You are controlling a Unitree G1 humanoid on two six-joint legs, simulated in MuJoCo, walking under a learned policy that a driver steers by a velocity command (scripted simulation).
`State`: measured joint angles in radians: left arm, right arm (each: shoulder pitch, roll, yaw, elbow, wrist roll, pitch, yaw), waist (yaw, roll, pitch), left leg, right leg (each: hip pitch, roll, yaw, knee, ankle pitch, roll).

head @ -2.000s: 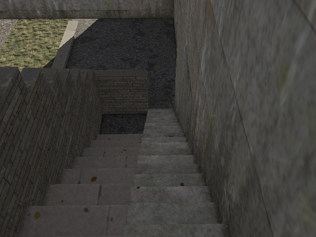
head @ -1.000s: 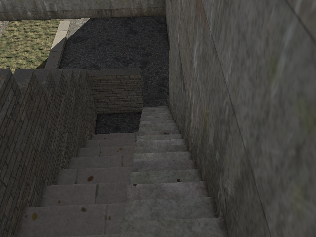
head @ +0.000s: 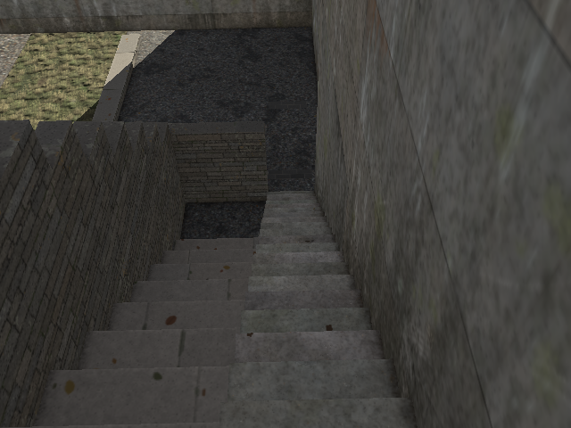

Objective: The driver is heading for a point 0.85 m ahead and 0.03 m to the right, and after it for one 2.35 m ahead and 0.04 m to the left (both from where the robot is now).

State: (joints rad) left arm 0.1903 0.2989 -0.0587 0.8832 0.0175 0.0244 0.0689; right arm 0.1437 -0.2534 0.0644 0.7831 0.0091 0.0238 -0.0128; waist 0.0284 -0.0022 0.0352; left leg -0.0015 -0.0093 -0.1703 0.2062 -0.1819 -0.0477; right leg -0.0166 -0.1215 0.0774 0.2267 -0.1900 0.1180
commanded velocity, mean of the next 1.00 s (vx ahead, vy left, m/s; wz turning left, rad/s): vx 0.50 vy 0.00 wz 0.00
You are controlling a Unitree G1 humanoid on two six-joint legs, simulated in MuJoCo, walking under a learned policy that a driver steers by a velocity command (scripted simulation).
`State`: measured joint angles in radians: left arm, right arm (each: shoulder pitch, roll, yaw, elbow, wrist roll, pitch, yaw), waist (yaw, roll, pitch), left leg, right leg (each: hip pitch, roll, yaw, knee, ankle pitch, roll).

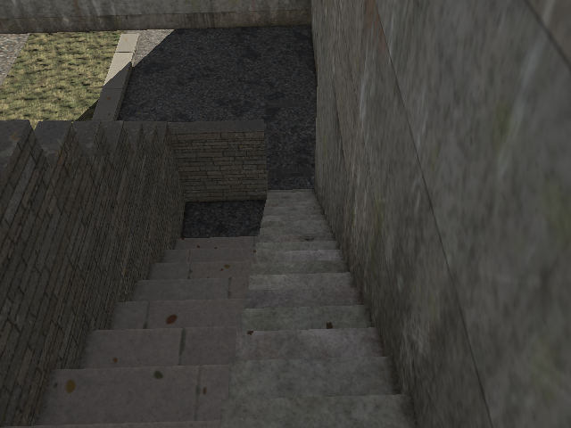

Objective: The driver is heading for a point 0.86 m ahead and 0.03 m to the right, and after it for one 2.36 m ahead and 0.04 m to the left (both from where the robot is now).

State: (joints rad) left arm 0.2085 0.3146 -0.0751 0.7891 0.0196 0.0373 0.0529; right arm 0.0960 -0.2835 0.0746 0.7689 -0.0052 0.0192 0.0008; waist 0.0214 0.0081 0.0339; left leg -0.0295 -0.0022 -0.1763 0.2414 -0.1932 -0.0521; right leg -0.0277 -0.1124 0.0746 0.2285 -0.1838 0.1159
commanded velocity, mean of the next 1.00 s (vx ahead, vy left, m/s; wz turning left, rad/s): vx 0.50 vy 0.00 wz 0.00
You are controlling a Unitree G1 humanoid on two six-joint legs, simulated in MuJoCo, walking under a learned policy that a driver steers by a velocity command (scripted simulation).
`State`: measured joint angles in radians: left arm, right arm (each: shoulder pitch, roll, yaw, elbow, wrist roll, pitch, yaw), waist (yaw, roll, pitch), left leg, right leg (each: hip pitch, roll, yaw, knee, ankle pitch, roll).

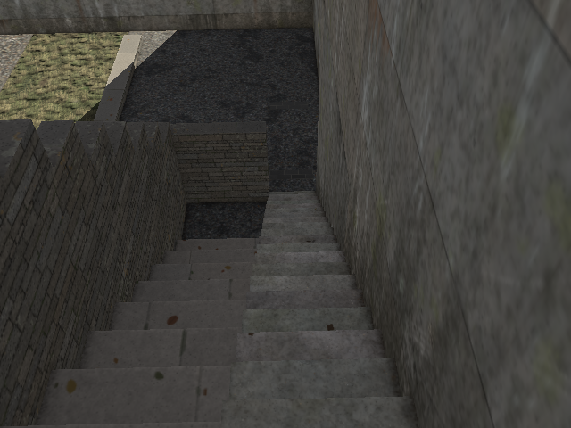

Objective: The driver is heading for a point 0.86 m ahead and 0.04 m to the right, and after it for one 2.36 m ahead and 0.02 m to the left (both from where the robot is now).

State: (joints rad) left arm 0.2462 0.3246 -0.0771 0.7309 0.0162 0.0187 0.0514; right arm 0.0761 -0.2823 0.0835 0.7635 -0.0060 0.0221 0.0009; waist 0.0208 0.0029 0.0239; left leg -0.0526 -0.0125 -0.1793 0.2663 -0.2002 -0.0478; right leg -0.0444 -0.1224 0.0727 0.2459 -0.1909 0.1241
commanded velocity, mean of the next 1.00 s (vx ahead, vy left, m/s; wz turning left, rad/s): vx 0.43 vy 0.00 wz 0.00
